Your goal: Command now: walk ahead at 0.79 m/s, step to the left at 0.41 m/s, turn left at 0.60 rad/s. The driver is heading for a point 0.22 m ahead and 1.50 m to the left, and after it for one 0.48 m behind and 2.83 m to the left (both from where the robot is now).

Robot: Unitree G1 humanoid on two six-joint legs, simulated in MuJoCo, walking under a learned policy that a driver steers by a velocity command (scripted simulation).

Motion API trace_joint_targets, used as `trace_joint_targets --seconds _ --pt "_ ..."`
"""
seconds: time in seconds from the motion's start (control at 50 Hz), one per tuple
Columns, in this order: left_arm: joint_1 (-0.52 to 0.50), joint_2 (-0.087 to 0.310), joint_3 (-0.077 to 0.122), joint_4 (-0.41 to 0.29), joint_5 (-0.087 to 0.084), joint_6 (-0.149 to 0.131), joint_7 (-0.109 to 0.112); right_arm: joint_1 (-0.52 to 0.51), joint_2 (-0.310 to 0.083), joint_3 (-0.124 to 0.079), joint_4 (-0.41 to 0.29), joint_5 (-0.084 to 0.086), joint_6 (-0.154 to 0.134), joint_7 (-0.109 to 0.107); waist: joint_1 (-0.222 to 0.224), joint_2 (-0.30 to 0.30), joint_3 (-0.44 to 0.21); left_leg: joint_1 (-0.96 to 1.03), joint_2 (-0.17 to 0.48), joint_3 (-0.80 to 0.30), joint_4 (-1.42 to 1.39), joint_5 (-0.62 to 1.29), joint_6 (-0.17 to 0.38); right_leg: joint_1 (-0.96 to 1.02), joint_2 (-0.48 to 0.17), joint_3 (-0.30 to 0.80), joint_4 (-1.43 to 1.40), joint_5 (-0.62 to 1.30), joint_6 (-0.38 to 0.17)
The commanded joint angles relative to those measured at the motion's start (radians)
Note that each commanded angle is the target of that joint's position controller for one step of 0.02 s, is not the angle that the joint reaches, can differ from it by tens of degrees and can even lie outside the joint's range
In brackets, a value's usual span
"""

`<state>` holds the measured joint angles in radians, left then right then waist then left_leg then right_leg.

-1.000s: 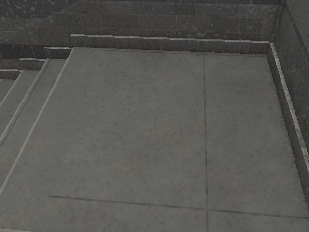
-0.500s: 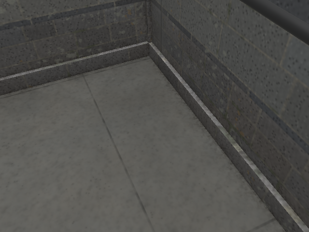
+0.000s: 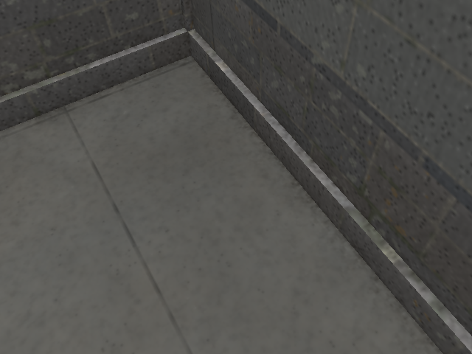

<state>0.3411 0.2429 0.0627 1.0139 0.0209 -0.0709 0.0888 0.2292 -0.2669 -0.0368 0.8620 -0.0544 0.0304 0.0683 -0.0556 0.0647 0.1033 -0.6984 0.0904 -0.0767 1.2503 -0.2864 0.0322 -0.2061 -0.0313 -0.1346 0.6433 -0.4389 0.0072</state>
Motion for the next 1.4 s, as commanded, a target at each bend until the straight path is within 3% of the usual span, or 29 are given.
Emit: trace_joint_targets --seconds 0.02,0.1,0.14,0.18,0.2,0.22,0.28,0.54,0.62,0.64,0.66,0.68,0.72,0.84,0.92,0.94,0.96,1.04,1.06,1.08,1.1,1.12,1.18,1.26,1.3,1.32,1.36,1.38,1.4 --pt "-0.143 0.171 0.040 -0.105 -0.008 -0.042 -0.009 -0.040 0.030 0.029 -0.118 0.008 0.002 0.071 -0.041 -0.188 0.052 0.111 0.092 0.000 -0.379 0.221 0.025 -0.176 -0.325 0.145 -0.415 0.483 -0.119" --pt "-0.073 0.182 0.048 -0.079 -0.034 -0.029 -0.019 -0.107 0.000 0.014 -0.129 0.018 -0.002 0.103 -0.038 -0.227 0.029 0.211 0.024 0.136 -0.560 0.348 0.099 0.040 -0.270 -0.086 -0.418 0.717 -0.035" --pt "-0.132 0.204 0.042 -0.125 0.016 -0.028 -0.095 0.145 -0.128 -0.043 -0.018 0.063 -0.031 -0.003 -0.147 -0.271 -0.158 0.588 -0.133 0.229 -0.410 0.165 0.112 0.003 -0.151 -0.136 -0.208 0.619 -0.068" --pt "-0.143 0.246 0.049 -0.146 0.018 -0.024 -0.109 0.436 -0.214 -0.098 0.085 0.036 -0.027 -0.041 -0.309 -0.110 -0.275 0.952 -0.213 0.238 -0.400 -0.096 0.142 -0.188 -0.152 -0.133 0.424 0.789 -0.063" --pt "-0.181 0.092 0.015 -0.194 0.020 -0.045 -0.129 0.355 -0.285 -0.108 0.079 0.035 -0.014 -0.054 -0.228 0.253 -0.120 0.821 -0.043 -0.168 -0.681 -0.378 0.194 -0.445 0.014 -0.106 0.929 0.013 -0.035" --pt "-0.073 0.036 -0.014 -0.324 0.025 -0.071 -0.123 0.214 -0.372 -0.107 -0.025 0.028 -0.015 -0.042 -0.037 0.352 -0.296 0.932 0.148 -0.845 -1.057 -0.667 0.314 -0.657 0.069 0.138 1.014 -0.067 -0.025" --pt "-0.156 0.142 -0.009 -0.304 0.045 -0.063 -0.099 0.129 -0.261 -0.101 -0.046 0.033 -0.047 -0.050 0.014 0.012 -0.138 0.620 0.103 -0.694 -1.033 -0.443 0.273 -0.555 -0.053 0.233 0.771 0.126 -0.029" --pt "-0.499 0.119 -0.032 -0.435 -0.013 0.001 -0.095 0.200 -0.215 -0.094 -0.083 0.062 -0.129 -0.039 -0.035 -0.011 -0.018 0.472 -0.036 -0.402 -1.036 0.161 0.196 -0.231 -0.011 0.203 -0.121 0.530 0.046" --pt "-0.057 0.227 0.021 -0.332 -0.003 -0.015 -0.080 0.124 -0.268 -0.103 -0.104 0.048 -0.130 -0.044 0.203 -0.040 -0.280 0.483 -0.098 -0.338 -0.525 0.636 0.122 0.267 0.030 0.154 -0.094 0.237 0.004" --pt "0.140 0.295 0.038 -0.302 0.021 -0.014 -0.050 0.110 -0.163 -0.072 -0.126 0.049 -0.135 -0.044 0.277 -0.206 -0.415 0.337 -0.163 -0.264 -0.150 0.472 0.117 0.513 -0.152 0.355 -0.098 -0.131 -0.025" --pt "0.093 0.371 0.043 -0.318 0.063 -0.011 -0.047 0.209 -0.013 -0.031 -0.188 0.099 -0.133 -0.041 0.146 -0.550 -0.477 0.026 -0.281 -0.145 0.104 -0.287 0.084 0.641 -0.423 0.919 -0.383 -0.582 -0.096" --pt "-0.081 0.294 0.046 -0.344 0.052 -0.005 -0.050 0.180 -0.096 -0.026 -0.168 0.076 -0.111 -0.059 0.101 -0.476 -0.338 -0.086 -0.184 -0.064 0.169 -0.141 0.097 0.491 -0.419 1.047 -0.499 -0.691 -0.104" --pt "-0.131 0.174 0.017 -0.327 0.038 -0.013 -0.046 0.013 -0.171 -0.045 -0.162 0.028 -0.080 -0.041 0.117 -0.095 -0.124 -0.043 -0.075 -0.025 0.088 0.014 0.083 0.242 -0.332 0.625 -0.417 -0.122 -0.119" --pt "-0.008 0.132 -0.005 -0.188 -0.037 -0.072 -0.039 -0.093 -0.088 -0.023 -0.214 -0.018 -0.015 0.006 0.041 -0.141 -0.081 -0.082 -0.057 0.051 -0.186 0.090 0.041 0.239 -0.271 0.153 -0.319 1.006 -0.058" --pt "-0.069 0.194 0.013 -0.178 -0.042 -0.070 -0.032 -0.235 -0.060 0.005 -0.265 -0.001 -0.014 0.071 0.013 -0.099 -0.012 0.099 -0.065 0.153 -0.459 0.335 0.051 0.064 -0.224 -0.053 -0.420 0.966 -0.015" --pt "-0.084 0.334 0.038 -0.217 -0.040 -0.034 0.021 -0.200 -0.082 -0.011 -0.312 0.119 -0.039 0.066 -0.026 -0.071 0.001 0.171 -0.113 0.185 -0.504 0.336 0.038 0.072 -0.193 -0.069 -0.350 1.136 0.039" --pt "-0.044 0.319 0.036 -0.212 -0.046 -0.026 0.050 -0.176 -0.103 -0.018 -0.305 0.123 -0.051 0.073 -0.046 -0.080 -0.048 0.280 -0.164 0.228 -0.533 0.354 0.030 0.060 -0.199 -0.090 -0.283 1.261 0.074" --pt "-0.095 0.362 0.088 -0.293 -0.059 -0.006 0.049 0.124 -0.246 -0.108 -0.254 0.116 -0.024 0.041 -0.203 -0.152 -0.183 0.748 -0.192 0.147 -0.566 0.220 0.123 -0.093 -0.231 -0.045 0.175 1.291 0.017" --pt "-0.122 0.316 0.085 -0.294 -0.088 -0.014 0.084 0.220 -0.279 -0.111 -0.224 0.051 -0.023 0.052 -0.241 -0.066 -0.117 0.823 -0.162 0.045 -0.781 0.150 0.199 -0.222 -0.123 -0.017 0.472 0.860 0.023" --pt "-0.163 0.220 0.050 -0.329 -0.032 -0.026 0.067 0.140 -0.252 -0.103 -0.256 0.071 -0.046 0.013 -0.150 0.221 0.004 0.805 -0.136 -0.067 -0.890 0.727 0.317 -0.416 0.093 -0.036 0.790 -0.077 0.049" --pt "-0.048 0.096 0.004 -0.379 -0.026 -0.032 0.053 0.153 -0.278 -0.097 -0.300 0.000 -0.039 0.002 -0.091 0.195 -0.248 1.124 0.126 -0.479 -0.816 1.024 0.600 -0.729 0.149 0.122 1.050 -0.347 0.143" --pt "0.042 0.151 -0.004 -0.358 -0.044 -0.026 0.027 0.121 -0.264 -0.103 -0.306 0.022 -0.040 -0.015 -0.063 0.056 -0.412 1.116 0.141 -0.530 -0.867 0.866 0.605 -0.644 0.093 0.250 1.043 -0.274 0.098" --pt "0.067 0.266 0.042 -0.351 -0.009 -0.001 0.032 -0.201 -0.206 -0.083 -0.416 0.112 -0.058 -0.029 0.096 -0.250 -0.188 0.607 -0.003 -0.426 -0.966 0.768 0.427 -0.385 0.019 0.247 0.568 -0.141 0.051" --pt "0.266 0.232 0.050 -0.200 -0.065 -0.018 0.018 -0.261 -0.168 -0.047 -0.476 0.055 -0.023 0.044 0.155 -0.163 -0.260 0.220 -0.218 -0.273 -0.796 0.132 0.157 0.364 0.016 0.186 -0.314 0.434 0.022" --pt "0.383 0.229 0.018 -0.172 0.031 -0.014 0.015 -0.253 0.026 0.013 -0.544 0.042 -0.005 0.044 0.148 -0.207 -0.375 0.005 -0.310 -0.268 -0.220 -0.357 0.060 0.542 -0.386 0.573 -0.168 0.721 -0.152" --pt "0.280 0.284 0.035 -0.212 0.028 -0.012 0.043 -0.095 -0.062 -0.003 -0.515 0.054 0.004 0.065 0.079 -0.209 -0.397 -0.040 -0.210 -0.261 -0.070 -0.307 -0.017 0.399 -0.628 0.873 -0.298 0.656 -0.280" --pt "0.085 0.269 0.037 -0.267 -0.029 -0.009 0.080 -0.104 -0.137 -0.021 -0.532 0.059 0.021 0.050 0.035 -0.152 -0.230 -0.140 -0.106 -0.232 0.102 -0.143 -0.044 0.343 -0.496 0.682 -0.312 0.262 -0.157" --pt "0.053 0.301 0.049 -0.286 -0.035 0.000 0.080 -0.106 -0.151 -0.036 -0.542 0.050 0.009 0.029 0.027 -0.097 -0.155 -0.162 -0.111 -0.195 0.127 -0.090 -0.067 0.318 -0.397 0.548 -0.292 0.249 -0.089" --pt "-0.024 0.247 0.045 -0.237 0.001 0.038 0.075 -0.116 -0.152 -0.019 -0.376 -0.075 0.041 0.045 0.048 -0.039 0.008 -0.172 -0.108 -0.100 0.103 -0.020 -0.041 0.187 -0.382 0.404 -0.283 0.536 -0.080"
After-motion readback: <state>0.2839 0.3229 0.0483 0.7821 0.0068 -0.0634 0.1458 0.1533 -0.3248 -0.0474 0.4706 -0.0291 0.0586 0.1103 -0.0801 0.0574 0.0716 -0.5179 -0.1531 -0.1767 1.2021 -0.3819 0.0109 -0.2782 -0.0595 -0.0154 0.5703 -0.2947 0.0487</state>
